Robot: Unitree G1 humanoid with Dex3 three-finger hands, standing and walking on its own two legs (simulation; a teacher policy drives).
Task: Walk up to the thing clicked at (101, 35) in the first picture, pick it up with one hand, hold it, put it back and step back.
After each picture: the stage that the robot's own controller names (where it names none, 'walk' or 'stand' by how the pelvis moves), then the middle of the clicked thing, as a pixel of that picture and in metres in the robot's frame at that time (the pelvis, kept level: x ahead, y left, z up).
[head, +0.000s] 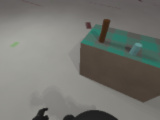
stand; (103, 31) +0.89 -0.13 +0.06
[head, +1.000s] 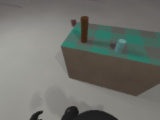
walk; (84, 30) +0.79 +0.10 +0.08
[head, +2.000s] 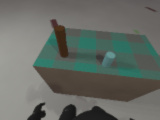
stand; (62, 43) +0.52 +0.23 +0.10
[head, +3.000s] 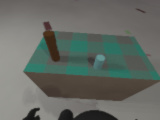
stand; (53, 48) +0.49 +0.30 +0.08
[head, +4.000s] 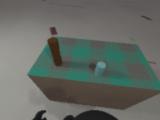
stand; (56, 53) +0.48 +0.28 +0.06
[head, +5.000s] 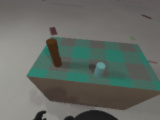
stand; (55, 54) +0.47 +0.28 +0.06
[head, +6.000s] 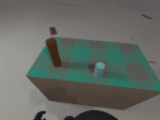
stand; (54, 54) +0.47 +0.29 +0.06
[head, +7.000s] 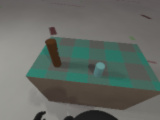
stand; (54, 54) +0.47 +0.29 +0.06
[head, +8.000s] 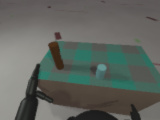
rise first; (57, 57) +0.46 +0.30 +0.06
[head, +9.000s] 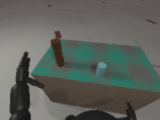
go down; (58, 54) +0.49 +0.29 +0.07
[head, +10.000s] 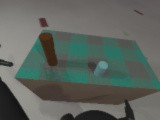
go down; (50, 51) +0.44 +0.28 +0.09
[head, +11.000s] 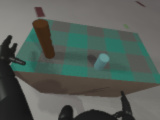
close in; (46, 42) +0.47 +0.28 +0.11
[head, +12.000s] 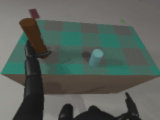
close; (37, 42) +0.47 +0.30 +0.13
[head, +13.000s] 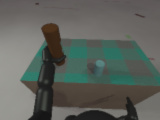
lift; (56, 48) +0.38 +0.20 +0.23
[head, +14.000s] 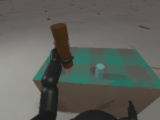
hold; (64, 49) +0.34 +0.16 +0.28
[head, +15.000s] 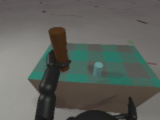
hold; (61, 52) +0.33 +0.17 +0.25
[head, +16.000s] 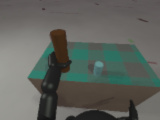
hold; (62, 53) +0.35 +0.17 +0.22
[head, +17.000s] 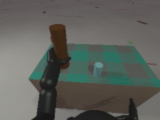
hold; (61, 49) +0.35 +0.17 +0.26
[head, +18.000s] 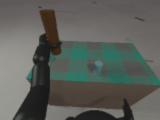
crouch; (52, 35) +0.45 +0.24 +0.28
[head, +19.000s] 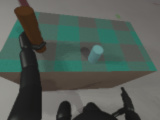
lower; (34, 34) +0.50 +0.29 +0.13
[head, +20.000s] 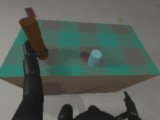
lower; (37, 42) +0.47 +0.29 +0.13
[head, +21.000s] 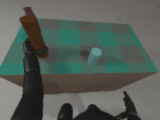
lower; (37, 40) +0.48 +0.29 +0.13
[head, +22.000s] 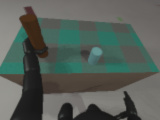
lower; (37, 40) +0.48 +0.29 +0.13
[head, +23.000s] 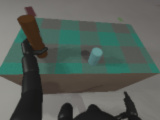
loosen; (36, 40) +0.48 +0.30 +0.13
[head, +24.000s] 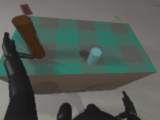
rise; (33, 41) +0.46 +0.30 +0.13
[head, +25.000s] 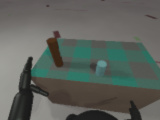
sink last; (56, 54) +0.47 +0.30 +0.10
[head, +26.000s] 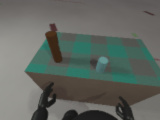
stand; (55, 48) +0.48 +0.29 +0.10
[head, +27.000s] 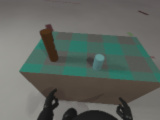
stand; (50, 47) +0.49 +0.30 +0.12
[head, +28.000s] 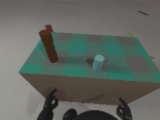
stand; (50, 48) +0.48 +0.30 +0.12
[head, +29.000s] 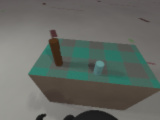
stand; (56, 53) +0.49 +0.29 +0.06
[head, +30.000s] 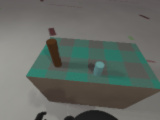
stand; (55, 54) +0.48 +0.29 +0.06
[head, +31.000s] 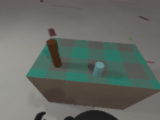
stand; (55, 55) +0.48 +0.29 +0.06
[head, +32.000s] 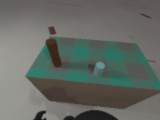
walk; (54, 54) +0.47 +0.28 +0.06
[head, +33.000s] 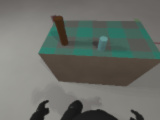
walk; (62, 32) +0.66 +0.28 +0.08
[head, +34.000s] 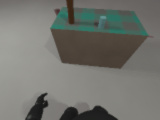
walk; (70, 11) +1.01 +0.25 +0.09
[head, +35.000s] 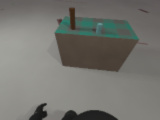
stand; (72, 19) +1.10 +0.27 +0.08
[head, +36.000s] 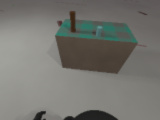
stand; (72, 22) +1.09 +0.26 +0.06
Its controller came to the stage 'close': yes
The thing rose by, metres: 0.24
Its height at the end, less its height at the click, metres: +0.00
